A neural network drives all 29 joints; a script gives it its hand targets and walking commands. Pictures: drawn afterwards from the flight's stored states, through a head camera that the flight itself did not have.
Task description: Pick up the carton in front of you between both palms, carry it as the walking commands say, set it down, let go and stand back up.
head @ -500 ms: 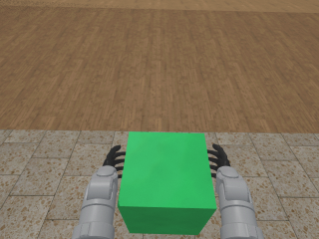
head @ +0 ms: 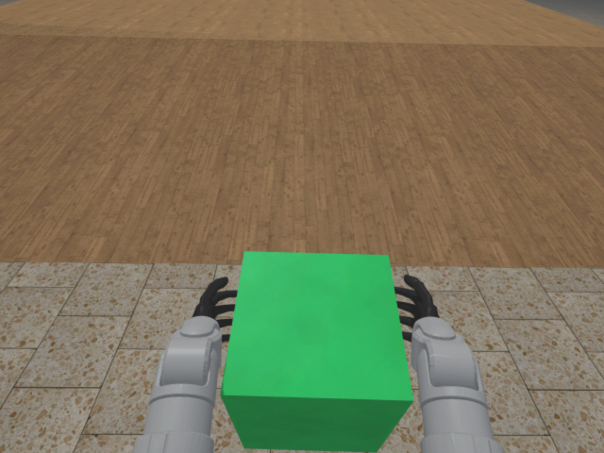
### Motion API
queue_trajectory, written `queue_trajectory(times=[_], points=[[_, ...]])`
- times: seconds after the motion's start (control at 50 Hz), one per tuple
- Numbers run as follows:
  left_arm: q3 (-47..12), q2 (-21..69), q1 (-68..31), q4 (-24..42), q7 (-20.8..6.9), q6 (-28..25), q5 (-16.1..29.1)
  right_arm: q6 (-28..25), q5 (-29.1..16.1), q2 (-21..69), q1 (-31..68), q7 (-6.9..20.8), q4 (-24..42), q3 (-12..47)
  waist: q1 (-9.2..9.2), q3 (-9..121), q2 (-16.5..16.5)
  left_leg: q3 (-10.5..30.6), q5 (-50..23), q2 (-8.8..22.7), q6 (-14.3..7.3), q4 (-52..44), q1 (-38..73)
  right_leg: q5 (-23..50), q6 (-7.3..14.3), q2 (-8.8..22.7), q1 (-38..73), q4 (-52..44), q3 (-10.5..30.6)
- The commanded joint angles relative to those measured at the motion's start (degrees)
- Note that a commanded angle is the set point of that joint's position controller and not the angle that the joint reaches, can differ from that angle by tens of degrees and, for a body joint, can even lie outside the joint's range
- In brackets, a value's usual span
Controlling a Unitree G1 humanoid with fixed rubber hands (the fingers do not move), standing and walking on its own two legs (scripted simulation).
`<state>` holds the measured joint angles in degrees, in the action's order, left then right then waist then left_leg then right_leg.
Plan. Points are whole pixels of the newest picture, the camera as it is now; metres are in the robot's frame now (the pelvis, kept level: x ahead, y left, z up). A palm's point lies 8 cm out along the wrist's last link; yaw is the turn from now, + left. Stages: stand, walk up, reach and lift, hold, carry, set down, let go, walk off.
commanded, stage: hold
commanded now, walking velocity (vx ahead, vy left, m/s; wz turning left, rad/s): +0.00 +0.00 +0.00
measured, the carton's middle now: (313, 356) +0.29 +0.00 -0.03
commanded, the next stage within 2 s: carry in 0.92 s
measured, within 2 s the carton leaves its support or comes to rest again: neither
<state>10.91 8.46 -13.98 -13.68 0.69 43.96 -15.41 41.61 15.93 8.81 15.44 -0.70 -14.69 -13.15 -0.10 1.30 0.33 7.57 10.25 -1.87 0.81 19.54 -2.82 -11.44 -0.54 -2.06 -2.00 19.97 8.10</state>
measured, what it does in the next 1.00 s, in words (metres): stands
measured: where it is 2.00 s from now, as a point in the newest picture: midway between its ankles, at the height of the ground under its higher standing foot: (316, 431)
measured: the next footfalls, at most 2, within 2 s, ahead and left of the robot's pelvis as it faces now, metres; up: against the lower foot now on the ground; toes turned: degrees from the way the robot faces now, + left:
left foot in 1.36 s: +0.19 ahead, +0.08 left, +0.00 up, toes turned +8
right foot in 1.74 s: +0.49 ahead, -0.16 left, +0.00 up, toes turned -14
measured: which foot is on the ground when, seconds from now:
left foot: down 0.00-1.00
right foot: down 0.00-1.00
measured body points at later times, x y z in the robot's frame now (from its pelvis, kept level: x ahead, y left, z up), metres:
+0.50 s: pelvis -0.01 +0.00 +0.00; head -0.06 +0.00 +0.45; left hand +0.29 +0.15 +0.04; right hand +0.30 -0.15 +0.05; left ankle +0.01 +0.13 -0.75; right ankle +0.00 -0.13 -0.75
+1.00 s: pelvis +0.00 +0.00 +0.00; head -0.05 +0.00 +0.44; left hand +0.30 +0.15 +0.04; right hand +0.30 -0.16 +0.05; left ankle +0.01 +0.13 -0.74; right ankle +0.00 -0.13 -0.74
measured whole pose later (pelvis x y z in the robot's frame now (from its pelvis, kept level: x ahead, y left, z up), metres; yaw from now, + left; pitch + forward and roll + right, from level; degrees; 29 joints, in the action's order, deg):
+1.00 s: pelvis +0.00 +0.00 +0.00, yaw -1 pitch -3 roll +0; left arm 11.1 8.5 -13.9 -12.2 0.5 45.4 -15.4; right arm 43.6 16.1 8.9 15.6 -0.9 -13.4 -12.3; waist 0.5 4.8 0.0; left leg 4.3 17.1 -1.0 0.6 25.5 -9.3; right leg -19.4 -0.6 -1.1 -9.6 27.4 6.0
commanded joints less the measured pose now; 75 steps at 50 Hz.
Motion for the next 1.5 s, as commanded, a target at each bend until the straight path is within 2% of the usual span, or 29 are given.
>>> queue_trajectory(times=[0.0, 0.14, 0.32, 0.68, 0.88, 0.9, 0.94, 0.96, 1.02, 1.04, 1.08, 1.1, 1.12, 1.14, 1.16, 1.18, 1.2, 1.22, 1.24, 1.28, 1.32, 1.34, 1.36, 1.38, 1.4, 1.42, 1.44, 1.46, 1.48], points=[[-28.3, 51.8, -29.8, 2.3, -14.5, -2.0, 14.5, 0.7, -14.0, 53.5, 24.1, 15.2, -2.4, 28.7, 0.18, 7.7, 0.1, -4.0, -6.0, -3.6, 0.1, -2.6, 2.9, 7.6, -0.5, -3.1, -1.0, -3.5, -3.8], [-28.1, 53.8, -35.1, 1.3, -15.4, -2.5, 14.7, 0.1, -14.3, 55.1, 29.8, 16.2, -3.2, 28.5, 0.29, 9.7, -0.2, -4.1, -3.8, -3.3, 0.0, -1.8, 3.1, 4.8, -0.3, -3.1, -2.0, -2.9, -4.1], [-27.5, 54.4, -37.0, -0.8, -15.6, -2.7, 14.3, -0.3, -13.6, 55.1, 31.6, 16.4, -5.2, 27.4, 0.0, 10.1, -0.2, -4.3, -2.1, -3.0, 0.0, -1.7, 3.1, 2.6, 0.0, -3.0, -2.7, -2.7, -4.3], [-28.1, 54.0, -32.4, 1.7, -15.1, -2.2, 14.8, 0.1, -14.4, 54.5, 27.8, 16.1, -2.3, 28.5, 0.25, 11.5, -0.3, -4.0, -9.5, -3.2, 0.2, -1.8, 5.1, 10.0, -0.4, -3.4, -0.4, -2.7, -4.0], [-28.5, 53.3, -31.5, 2.9, -15.0, -2.0, 15.1, 0.4, -14.6, 54.6, 26.5, 15.8, -1.0, 29.1, 0.32, 11.1, -0.1, -4.0, -9.7, -3.4, 0.1, -1.8, 4.8, 10.8, -0.5, -3.3, 0.0, -2.7, -3.7], [-29.1, 53.6, -32.7, 2.9, -15.0, -2.2, 15.4, 0.4, -15.0, 54.8, 27.8, 15.7, -0.7, 29.8, 0.07, 8.7, -1.8, -3.3, 0.3, 6.5, -0.7, 2.6, -3.1, 1.3, 0.5, 6.3, -8.4, 2.1, -1.3], [-30.9, 53.8, -32.9, 5.3, -14.8, -2.3, 16.8, 0.5, -15.8, 54.9, 26.8, 15.3, 1.2, 31.3, 0.09, 9.1, -2.3, 0.3, 25.9, 6.1, -1.5, -1.0, -8.1, -22.9, 1.0, 4.6, -13.4, 1.0, -0.5], [-32.4, 54.3, -33.7, 7.2, -14.6, -2.0, 17.6, 0.7, -16.6, 55.5, 27.3, 14.9, 3.1, 32.8, -0.2, 8.4, -2.5, 1.7, 32.3, 6.7, -2.2, -1.7, -9.5, -28.0, 1.1, 3.9, -16.3, 2.5, -1.2], [-37.3, 54.7, -34.1, 13.1, -13.6, 0.1, 20.9, 2.9, -19.2, 56.0, 26.5, 13.3, 9.6, 37.3, -0.25, 13.3, -7.4, 6.6, 26.2, 12.0, -5.3, -3.9, -6.6, -12.5, 0.1, 0.9, -18.2, 13.9, -9.4], [-39.1, 54.4, -33.9, 15.3, -13.1, 1.3, 22.2, 4.1, -20.1, 55.7, 25.8, 12.5, 11.9, 39.0, -0.28, 15.0, -8.8, 7.8, 26.2, 13.6, -6.5, -4.2, -6.0, -11.6, 0.2, 0.6, -18.1, 12.6, -11.1], [-41.7, 53.8, -34.0, 19.9, -12.1, 4.2, 24.3, 7.1, -21.4, 54.7, 26.1, 11.0, 17.1, 41.5, -0.15, 15.7, -7.7, 4.1, 29.5, 12.4, -6.0, -2.3, -11.8, -13.5, 1.2, 1.1, -11.7, 6.8, -11.6], [-42.2, 53.0, -34.0, 21.6, -11.4, 5.8, 24.9, 8.8, -22.1, 53.9, 26.8, 10.4, 19.5, 42.5, 0.09, 14.7, -4.0, -1.0, 28.3, 9.7, -4.1, 2.4, -16.8, -16.3, 2.1, 3.7, -7.9, 2.7, -7.6], [-41.8, 51.7, -32.1, 22.3, -10.6, 7.4, 25.0, 10.7, -23.1, 53.4, 26.8, 9.9, 21.2, 43.5, 0.83, 13.6, 6.0, -8.0, 23.4, 5.8, -1.2, 14.3, -24.1, -23.1, 4.6, 11.5, -3.9, -3.7, 4.5], [-40.9, 50.0, -29.7, 22.7, -9.7, 9.1, 24.8, 12.4, -23.9, 52.4, 26.4, 9.3, 22.0, 44.2, 1.45, 11.2, 14.6, -13.4, 18.4, 2.5, 0.7, 24.7, -35.2, -23.0, 8.3, 19.0, 2.7, -9.3, 16.9], [-41.2, 49.4, -26.9, 24.2, -8.6, 10.7, 24.6, 14.0, -25.5, 51.2, 26.4, 8.8, 24.0, 45.6, 1.48, 8.8, 15.2, -12.3, 20.2, 3.8, 0.3, 25.7, -40.7, -13.3, 11.7, 22.1, 5.0, -9.6, 21.7], [-41.4, 48.5, -25.4, 26.6, -7.6, 12.1, 24.5, 15.4, -27.0, 50.8, 26.3, 8.3, 25.9, 47.2, 1.6, 9.5, 11.0, -11.6, 20.9, 4.8, -0.1, 25.3, -41.1, -4.7, 12.7, 21.8, 6.6, -8.0, 19.3], [-41.8, 48.3, -24.2, 29.0, -6.7, 13.5, 24.8, 16.6, -28.1, 50.6, 24.9, 7.7, 27.4, 48.1, 1.64, 11.8, 7.9, -12.2, 19.7, 4.8, -0.2, 22.6, -39.7, 1.5, 12.0, 20.7, 7.9, -6.3, 14.7], [-42.4, 48.2, -23.3, 31.8, -6.0, 14.7, 25.4, 17.7, -28.9, 50.5, 22.9, 7.1, 28.9, 48.8, 1.72, 14.2, 7.1, -14.1, 16.4, 3.5, -0.1, 19.7, -36.6, 6.0, 10.5, 18.8, 8.6, -5.0, 9.8], [-43.2, 48.2, -22.1, 34.3, -5.4, 15.8, 26.2, 18.7, -29.6, 50.7, 20.6, 6.6, 30.6, 49.3, 1.71, 16.1, 8.4, -15.7, 13.3, 2.2, 0.0, 16.6, -33.1, 9.5, 9.2, 17.1, 8.5, -3.9, 5.7], [-44.5, 48.4, -19.0, 38.2, -4.9, 18.1, 27.6, 20.7, -30.0, 50.7, 16.5, 5.5, 34.3, 49.7, 1.59, 17.3, 10.2, -18.4, 8.9, 0.4, 0.1, 9.6, -26.0, 10.1, 8.1, 15.2, 6.1, -2.4, 0.4], [-45.4, 48.3, -14.8, 41.0, -4.8, 20.3, 28.7, 22.6, -29.7, 50.6, 11.5, 4.5, 37.0, 48.7, 0.77, 18.8, 6.8, -20.2, 0.4, 0.0, -0.5, 0.2, -7.2, 5.2, 6.2, 12.4, -5.3, 3.9, -6.2], [-45.7, 47.6, -13.8, 42.4, -4.7, 21.3, 29.2, 23.5, -29.2, 50.4, 8.6, 4.2, 37.9, 47.9, 0.07, 21.0, 3.5, -16.5, 0.5, 3.7, -1.5, -0.4, 6.8, 3.2, 4.4, 11.1, -15.5, 10.0, -8.9], [-45.9, 46.9, -13.6, 44.2, -4.8, 22.4, 29.9, 24.4, -28.3, 49.2, 5.9, 3.8, 38.9, 46.7, -0.85, 22.6, -7.4, 0.0, 13.0, 15.8, -4.7, -5.3, 16.8, -7.9, 1.8, 8.0, -27.4, 23.3, -14.0], [-46.7, 46.1, -15.5, 47.1, -5.0, 23.7, 31.0, 24.8, -27.4, 49.3, 5.1, 3.4, 38.7, 45.7, -1.36, 19.6, -17.1, 20.1, 13.5, 27.0, -12.0, -8.0, 20.4, -16.6, 0.8, 2.6, -42.1, 32.9, -15.7], [-47.9, 45.9, -18.5, 48.2, -5.1, 24.5, 32.4, 25.4, -27.7, 49.2, 7.2, 3.1, 40.9, 45.4, -1.5, 16.7, -12.6, 21.9, 9.6, 29.5, -15.5, -6.9, 17.8, -19.5, 2.0, 6.2, -45.9, 39.1, -10.4], [-47.8, 45.8, -19.2, 48.4, -5.1, 24.9, 33.3, 26.0, -28.5, 49.4, 9.1, 2.8, 43.0, 45.8, -1.41, 15.2, -8.0, 18.4, 5.1, 28.0, -15.0, -6.8, 14.7, -18.8, 2.5, 7.9, -46.9, 42.0, -9.5], [-47.5, 46.2, -18.8, 47.8, -5.0, 25.1, 33.5, 26.5, -29.2, 49.5, 10.8, 2.5, 44.5, 46.4, -1.3, 14.7, -4.2, 13.8, 3.9, 26.3, -13.5, -7.7, 11.9, -15.8, 2.4, 9.1, -46.0, 41.6, -9.3], [-47.1, 46.4, -18.3, 47.4, -4.7, 25.3, 33.6, 26.9, -30.0, 49.4, 12.4, 2.3, 45.6, 47.1, -1.21, 14.5, -3.0, 9.3, 5.6, 24.6, -11.8, -9.5, 9.7, -12.7, 2.0, 9.7, -44.3, 37.9, -9.8], [-46.6, 46.5, -17.5, 47.0, -4.2, 25.3, 33.2, 27.2, -30.9, 49.1, 13.0, 2.2, 46.2, 47.8, -1.24, 14.0, -3.5, 4.5, 4.1, 22.6, -10.3, -10.8, 8.2, -9.4, 1.4, 9.3, -42.3, 34.1, -11.4]])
